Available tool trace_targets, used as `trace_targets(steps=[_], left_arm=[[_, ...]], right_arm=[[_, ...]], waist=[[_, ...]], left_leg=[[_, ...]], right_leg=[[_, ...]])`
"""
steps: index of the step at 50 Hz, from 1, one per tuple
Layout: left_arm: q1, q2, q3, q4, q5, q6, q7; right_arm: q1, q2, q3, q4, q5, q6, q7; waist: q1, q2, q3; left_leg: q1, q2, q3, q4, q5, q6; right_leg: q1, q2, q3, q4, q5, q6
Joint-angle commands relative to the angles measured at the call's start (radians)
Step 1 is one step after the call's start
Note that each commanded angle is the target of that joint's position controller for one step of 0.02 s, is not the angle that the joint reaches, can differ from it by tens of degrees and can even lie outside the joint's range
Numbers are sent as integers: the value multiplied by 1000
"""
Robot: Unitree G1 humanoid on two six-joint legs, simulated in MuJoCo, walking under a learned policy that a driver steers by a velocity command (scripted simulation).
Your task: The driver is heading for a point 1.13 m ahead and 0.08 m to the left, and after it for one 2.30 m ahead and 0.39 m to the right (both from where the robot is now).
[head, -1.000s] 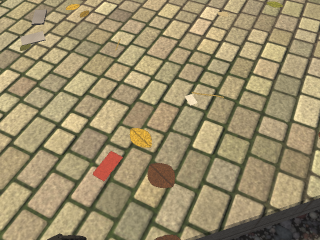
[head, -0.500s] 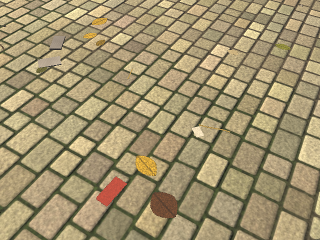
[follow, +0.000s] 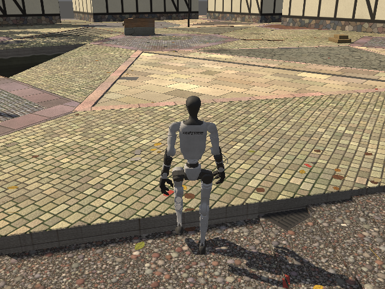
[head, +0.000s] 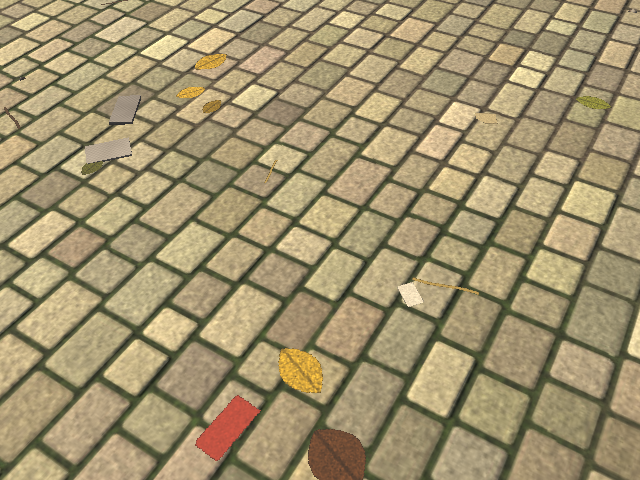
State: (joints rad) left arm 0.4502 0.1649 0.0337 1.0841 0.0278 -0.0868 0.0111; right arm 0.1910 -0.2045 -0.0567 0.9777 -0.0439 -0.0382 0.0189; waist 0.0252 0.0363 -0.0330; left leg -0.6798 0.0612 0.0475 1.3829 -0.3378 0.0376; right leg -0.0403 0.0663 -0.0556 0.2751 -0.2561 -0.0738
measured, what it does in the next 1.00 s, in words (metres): climbs: left foot 0.18 m higher, then right foot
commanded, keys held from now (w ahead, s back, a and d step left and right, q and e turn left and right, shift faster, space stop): w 0.98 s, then no key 0.02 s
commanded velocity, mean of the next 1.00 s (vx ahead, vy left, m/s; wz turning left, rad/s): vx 0.49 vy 0.00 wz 0.00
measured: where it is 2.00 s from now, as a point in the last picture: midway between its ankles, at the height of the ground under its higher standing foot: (303, 310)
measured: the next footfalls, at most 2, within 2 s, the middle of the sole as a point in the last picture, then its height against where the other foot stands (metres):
left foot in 0.28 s outside the picture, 0.18 m higher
right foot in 0.88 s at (331, 373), level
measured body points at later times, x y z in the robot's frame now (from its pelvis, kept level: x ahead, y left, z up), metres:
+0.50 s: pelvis +0.30 +0.10 +0.12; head +0.32 +0.11 +0.57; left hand +0.46 +0.34 +0.01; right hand +0.29 -0.15 -0.03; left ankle +0.33 +0.15 -0.57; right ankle +0.27 -0.05 -0.41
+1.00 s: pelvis +0.62 +0.09 +0.17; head +0.64 +0.10 +0.62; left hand +0.72 +0.35 +0.04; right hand +0.63 -0.16 +0.03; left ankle +0.47 +0.19 -0.46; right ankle +0.65 +0.04 -0.56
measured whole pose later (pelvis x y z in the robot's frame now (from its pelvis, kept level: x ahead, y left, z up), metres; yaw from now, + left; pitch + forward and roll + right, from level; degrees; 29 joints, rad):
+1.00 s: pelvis +0.62 +0.09 +0.17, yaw +1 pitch +1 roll -1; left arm 0.21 0.23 0.07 0.85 0.02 -0.07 0.00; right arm 0.38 -0.20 -0.05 0.91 0.00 -0.09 -0.02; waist -0.01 0.01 0.03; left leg -0.33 -0.02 -0.02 1.22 -0.33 0.08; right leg -0.28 0.09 -0.12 0.46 -0.20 -0.12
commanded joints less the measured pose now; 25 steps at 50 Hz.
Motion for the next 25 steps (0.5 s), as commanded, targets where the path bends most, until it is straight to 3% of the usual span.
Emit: trace_targets(steps=[1,2,4,5,6,7,8,9,10,11,12,13,14,15,16,17,18,19,20,21,22,23,24,25], left_arm=[[131,120,18,11,8,-19,10],[151,121,16,15,19,-21,12],[163,120,11,20,28,-28,18],[176,119,4,34,30,-29,17],[180,131,3,42,27,-35,14],[169,132,-4,52,20,-40,10],[159,110,-17,77,-8,-28,10],[177,84,-32,91,-18,-19,19],[132,89,-34,68,-40,-2,28],[72,107,-37,32,-56,2,24],[32,194,-21,-18,-63,-3,11],[21,294,5,-40,-67,-10,9],[16,363,37,-44,-79,-10,2],[62,328,42,-50,-69,-14,-9],[4,164,25,-115,-66,-28,-52],[17,101,27,-146,-20,-40,-68],[-24,65,25,-198,-15,-30,-70],[-90,41,14,-235,3,-21,-62],[-123,-1,1,-257,14,-5,-45],[-141,-27,-8,-282,11,11,-31],[-143,-44,-18,-303,0,26,-22],[-159,-53,-25,-331,-4,34,-8],[-182,-56,-30,-356,1,40,2],[-224,-48,-33,-370,12,45,8]], right_arm=[[-147,-3,2,-119,9,13,-25],[-228,15,12,-173,12,17,-31],[-314,31,30,-252,10,17,-37],[-382,71,53,-298,23,14,-43],[-418,81,66,-346,25,13,-51],[-472,94,83,-391,29,10,-53],[-533,119,114,-454,29,10,-47],[-576,107,122,-499,36,13,-40],[-472,120,134,-494,27,29,-17],[-372,141,137,-472,32,34,-11],[-196,71,106,-399,31,41,-7],[-17,13,78,-340,39,46,-16],[136,-28,53,-295,30,46,-17],[231,-140,10,-244,3,36,-14],[305,-292,-33,-170,19,40,-31],[234,-304,-52,-171,24,44,-39],[103,-238,-39,-156,26,34,-30],[49,-134,-20,-108,26,21,-25],[45,-31,1,-64,13,7,-25],[72,63,24,-21,-1,-12,-16],[87,97,34,4,-10,-33,-10],[82,90,32,19,-12,-60,0],[94,53,23,44,-4,-78,7],[83,34,18,58,15,-84,9]], waist=[[13,-119,160],[29,-124,199],[25,-62,218],[42,-84,229],[34,-89,238],[26,-77,261],[7,-61,279],[33,-84,281],[-19,-41,208],[-60,-78,97],[-121,-105,-65],[-207,-167,-222],[-288,-212,-324],[-295,-155,-369],[-246,230,-373],[-185,192,-409],[-78,80,-267],[-39,-23,-58],[-9,-82,36],[13,-36,47],[34,-17,59],[48,29,57],[72,23,74],[87,8,84]], left_leg=[[-520,18,-12,471,-143,-4],[-678,19,-31,604,-219,8],[-861,28,-69,700,-289,37],[-963,2,-53,839,-354,63],[-1020,11,-72,845,-396,83],[-1029,16,-41,787,-420,93],[-916,52,0,565,-409,107],[-803,37,79,455,-402,100],[-395,54,105,201,-221,122],[-47,5,104,92,-105,144],[199,-82,194,93,-38,136],[364,-128,157,20,-70,134],[461,-168,116,-169,-106,133],[582,-86,-173,-313,-251,182],[682,202,-818,-800,-181,269],[662,254,-1125,-1019,-203,229],[527,240,-1032,-999,-389,202],[358,213,-866,-948,-385,168],[216,189,-699,-879,-291,140],[144,159,-596,-889,-208,148],[124,152,-500,-896,-129,140],[126,149,-450,-922,-61,143],[142,124,-362,-952,-47,124],[130,99,-296,-986,-12,97]], right_leg=[[112,-374,321,-127,40,-256],[147,-402,343,-132,-8,-253],[175,-416,332,-138,-107,-217],[177,-430,326,-145,-82,-207],[181,-432,298,-152,-108,-178],[141,-414,243,-183,-102,-144],[14,-340,158,-244,-103,-86],[-62,-310,117,-329,15,-93],[-237,-282,41,-416,240,-100],[-302,-278,-11,-375,688,-92],[-279,-284,-52,-213,1282,-113],[-162,-308,-36,5,1585,-100],[-42,-306,-27,261,1740,-72],[-110,-257,45,627,1437,-49],[-449,41,107,1084,173,20],[-559,66,315,1406,70,-4],[-641,8,279,1470,126,-20],[-711,-46,199,1446,156,-35],[-732,-75,199,1417,164,-51],[-743,-64,179,1521,92,-65],[-777,-70,198,1534,62,-76],[-837,-48,214,1627,37,-91],[-892,-61,226,1564,25,-95],[-910,-62,243,1520,69,-95]])
Keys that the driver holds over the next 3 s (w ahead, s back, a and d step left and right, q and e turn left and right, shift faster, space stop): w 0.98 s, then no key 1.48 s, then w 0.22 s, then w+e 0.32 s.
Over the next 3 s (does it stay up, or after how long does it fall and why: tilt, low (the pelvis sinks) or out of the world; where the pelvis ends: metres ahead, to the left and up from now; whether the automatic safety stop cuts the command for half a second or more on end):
stays up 1.01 0.15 0.18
